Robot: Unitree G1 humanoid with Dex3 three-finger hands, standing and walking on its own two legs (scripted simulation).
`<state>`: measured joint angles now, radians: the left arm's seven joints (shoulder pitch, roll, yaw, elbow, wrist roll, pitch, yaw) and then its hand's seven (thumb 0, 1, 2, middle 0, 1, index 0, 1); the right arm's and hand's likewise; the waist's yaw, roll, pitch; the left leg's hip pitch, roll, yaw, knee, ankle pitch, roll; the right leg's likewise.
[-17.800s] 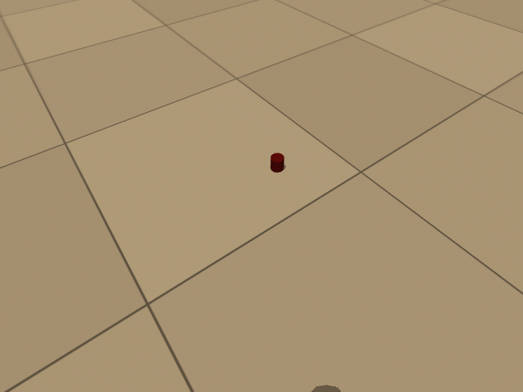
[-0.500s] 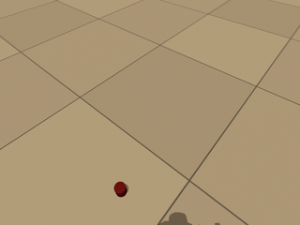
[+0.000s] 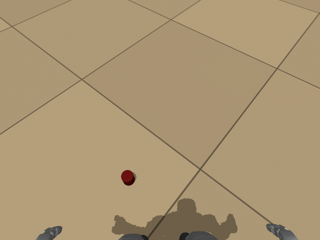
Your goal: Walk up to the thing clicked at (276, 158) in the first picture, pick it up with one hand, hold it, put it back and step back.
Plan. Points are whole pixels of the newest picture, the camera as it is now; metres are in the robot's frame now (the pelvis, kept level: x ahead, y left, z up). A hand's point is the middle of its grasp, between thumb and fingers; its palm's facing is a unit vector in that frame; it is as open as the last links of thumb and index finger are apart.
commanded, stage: walk up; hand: left
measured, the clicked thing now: (128, 177) +0.47 +0.21 -0.73
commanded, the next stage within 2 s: none
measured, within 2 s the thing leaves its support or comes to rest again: neither
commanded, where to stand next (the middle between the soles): +0.08 -0.01 m, yaw -2 degrees
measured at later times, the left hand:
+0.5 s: hand out of the picture +0.03 +0.31 -0.17, palm faces -0.08 -0.93 -0.37, open 7.4 cm
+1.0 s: hand out of the picture -0.08 +0.29 -0.17, palm faces -0.01 -0.93 -0.37, open 7.4 cm
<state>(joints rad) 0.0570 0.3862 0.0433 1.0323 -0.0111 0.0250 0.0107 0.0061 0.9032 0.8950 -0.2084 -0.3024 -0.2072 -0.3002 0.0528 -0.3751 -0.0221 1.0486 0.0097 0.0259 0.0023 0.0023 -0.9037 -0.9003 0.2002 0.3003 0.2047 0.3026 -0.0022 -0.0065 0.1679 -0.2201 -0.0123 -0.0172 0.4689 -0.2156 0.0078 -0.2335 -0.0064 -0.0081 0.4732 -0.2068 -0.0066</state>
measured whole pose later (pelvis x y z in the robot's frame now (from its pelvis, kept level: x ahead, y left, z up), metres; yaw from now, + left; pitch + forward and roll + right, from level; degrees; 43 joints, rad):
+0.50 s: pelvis -0.11 +0.05 -0.01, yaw -1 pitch +0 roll -1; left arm 0.08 0.40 0.08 0.85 0.02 0.08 0.02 0.01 0.90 0.90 -0.21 -0.30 -0.21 -0.30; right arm 0.20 -0.35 -0.05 0.90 -0.03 0.03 -0.04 0.00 -0.90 -0.90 0.20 0.30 0.21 0.30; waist -0.03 -0.03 0.21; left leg -0.29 0.02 -0.02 0.66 -0.36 0.01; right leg -0.45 0.12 0.13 1.12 -0.51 0.01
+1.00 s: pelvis -0.24 +0.03 -0.03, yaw -1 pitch -3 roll +2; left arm 0.08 0.40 0.08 0.72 0.03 0.08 0.01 0.01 0.90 0.89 -0.21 -0.30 -0.21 -0.30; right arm 0.15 -0.37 -0.04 0.85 -0.03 0.01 -0.04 0.00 -0.90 -0.90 0.20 0.30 0.20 0.30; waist 0.02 -0.09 0.21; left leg -0.26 -0.06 0.00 0.68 -0.36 0.01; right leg -0.43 -0.02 0.06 0.76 -0.27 -0.01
